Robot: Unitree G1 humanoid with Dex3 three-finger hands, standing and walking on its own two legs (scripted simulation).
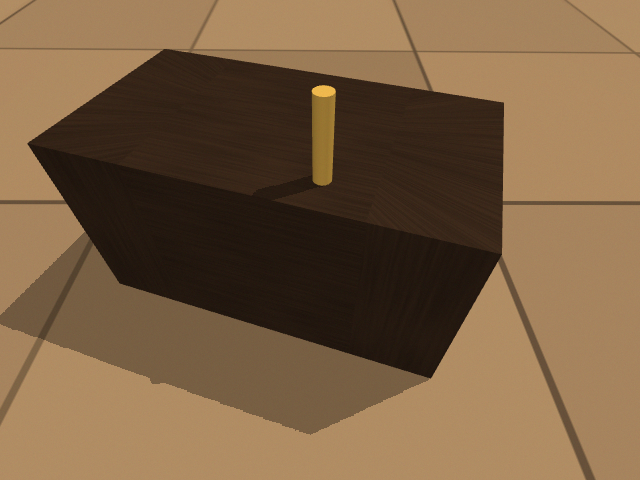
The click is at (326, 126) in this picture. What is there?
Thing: slim round
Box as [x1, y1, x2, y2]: [312, 85, 335, 185]
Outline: 321,85 316,86 312,89 312,178 315,183 324,185 331,181 335,90 330,86
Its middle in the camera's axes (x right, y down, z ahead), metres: +0.00 -0.23 +0.86
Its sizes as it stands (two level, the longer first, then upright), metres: 0.049 0.049 0.228
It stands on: a support 0.65 m high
